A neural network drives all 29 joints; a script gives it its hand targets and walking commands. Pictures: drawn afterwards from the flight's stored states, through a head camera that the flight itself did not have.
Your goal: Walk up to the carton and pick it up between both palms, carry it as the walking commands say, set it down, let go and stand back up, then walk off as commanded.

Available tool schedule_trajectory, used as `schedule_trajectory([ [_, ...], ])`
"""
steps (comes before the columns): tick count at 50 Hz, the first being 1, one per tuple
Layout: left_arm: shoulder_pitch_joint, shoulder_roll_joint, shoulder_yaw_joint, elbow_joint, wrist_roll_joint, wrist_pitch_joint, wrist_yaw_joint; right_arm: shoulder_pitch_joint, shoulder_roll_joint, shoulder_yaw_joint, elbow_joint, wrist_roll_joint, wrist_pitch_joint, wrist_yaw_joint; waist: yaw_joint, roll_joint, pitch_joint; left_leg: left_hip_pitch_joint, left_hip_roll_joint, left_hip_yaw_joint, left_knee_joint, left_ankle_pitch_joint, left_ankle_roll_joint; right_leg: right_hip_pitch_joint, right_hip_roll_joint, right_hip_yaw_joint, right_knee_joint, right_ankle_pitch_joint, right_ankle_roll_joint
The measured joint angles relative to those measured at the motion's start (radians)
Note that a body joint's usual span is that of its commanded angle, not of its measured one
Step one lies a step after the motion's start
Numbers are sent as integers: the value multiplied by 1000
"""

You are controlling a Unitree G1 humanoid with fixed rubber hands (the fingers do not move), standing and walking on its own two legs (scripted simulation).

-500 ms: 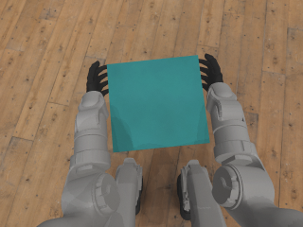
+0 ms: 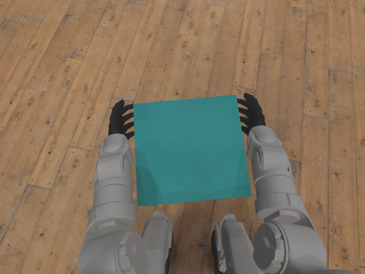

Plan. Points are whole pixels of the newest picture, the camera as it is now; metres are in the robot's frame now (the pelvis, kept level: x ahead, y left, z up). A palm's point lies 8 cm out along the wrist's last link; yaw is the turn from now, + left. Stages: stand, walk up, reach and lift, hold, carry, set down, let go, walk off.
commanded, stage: reach and lift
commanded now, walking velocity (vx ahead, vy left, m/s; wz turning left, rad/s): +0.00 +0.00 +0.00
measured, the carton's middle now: (188, 156) +0.38 +0.02 -0.12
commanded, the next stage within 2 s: none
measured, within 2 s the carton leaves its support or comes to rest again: neither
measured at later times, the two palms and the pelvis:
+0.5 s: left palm (108, 134) +0.38 +0.17 +0.04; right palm (269, 125) +0.40 -0.13 +0.03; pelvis +0.02 +0.00 +0.06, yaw +0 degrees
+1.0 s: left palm (91, 128) +0.36 +0.17 +0.11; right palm (289, 121) +0.38 -0.13 +0.10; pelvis +0.03 +0.00 +0.12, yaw +0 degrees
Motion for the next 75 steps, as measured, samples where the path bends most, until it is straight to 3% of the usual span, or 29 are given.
schedule_trajectory([
  [48,277,-78,-63,-133,65,45,-36,282,78,42,-130,-59,41,44,-4,7,129,743,6,3,-583,172,9,736,-13,16,-577,173,-3],
  [75,370,-44,-184,-182,45,202,-24,398,70,129,-222,-41,207,27,6,21,212,1232,13,-5,-864,246,8,1229,-17,12,-863,248,-8],
])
